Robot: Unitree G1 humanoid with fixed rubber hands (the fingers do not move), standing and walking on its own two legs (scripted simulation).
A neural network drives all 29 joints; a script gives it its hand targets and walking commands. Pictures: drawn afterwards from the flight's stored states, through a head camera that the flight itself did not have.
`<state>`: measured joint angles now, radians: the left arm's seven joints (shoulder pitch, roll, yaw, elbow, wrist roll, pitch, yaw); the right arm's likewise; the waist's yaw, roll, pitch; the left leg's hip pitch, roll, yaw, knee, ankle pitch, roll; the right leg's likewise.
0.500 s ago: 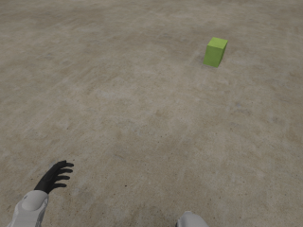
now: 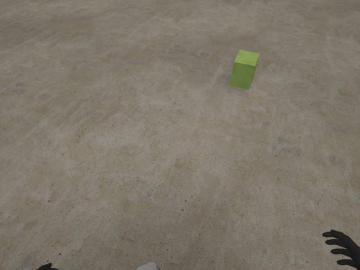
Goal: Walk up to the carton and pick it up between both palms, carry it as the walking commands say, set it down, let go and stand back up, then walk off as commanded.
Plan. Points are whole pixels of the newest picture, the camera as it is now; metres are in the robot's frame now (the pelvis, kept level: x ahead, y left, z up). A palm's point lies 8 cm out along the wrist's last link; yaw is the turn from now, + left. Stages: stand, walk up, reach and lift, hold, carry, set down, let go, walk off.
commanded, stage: walk up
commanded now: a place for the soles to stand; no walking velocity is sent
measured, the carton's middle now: (244, 69) +1.91 -0.48 -0.62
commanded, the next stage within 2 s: none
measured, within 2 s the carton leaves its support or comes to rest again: neither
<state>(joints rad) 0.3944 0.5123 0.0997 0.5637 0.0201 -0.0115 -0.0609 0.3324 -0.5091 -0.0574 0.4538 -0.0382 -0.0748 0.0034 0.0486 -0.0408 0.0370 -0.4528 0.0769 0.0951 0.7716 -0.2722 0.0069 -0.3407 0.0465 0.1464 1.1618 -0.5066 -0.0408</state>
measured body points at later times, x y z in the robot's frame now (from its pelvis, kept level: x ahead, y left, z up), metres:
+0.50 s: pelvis +0.29 -0.07 +0.02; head +0.30 -0.08 +0.47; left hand +0.51 +0.22 -0.02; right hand +0.34 -0.41 -0.05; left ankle +0.27 +0.10 -0.63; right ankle +0.34 -0.18 -0.70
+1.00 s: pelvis +0.57 -0.09 +0.03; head +0.58 -0.08 +0.47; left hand +0.81 +0.17 -0.02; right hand +0.57 -0.45 -0.01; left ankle +0.57 +0.05 -0.70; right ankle +0.68 -0.26 -0.66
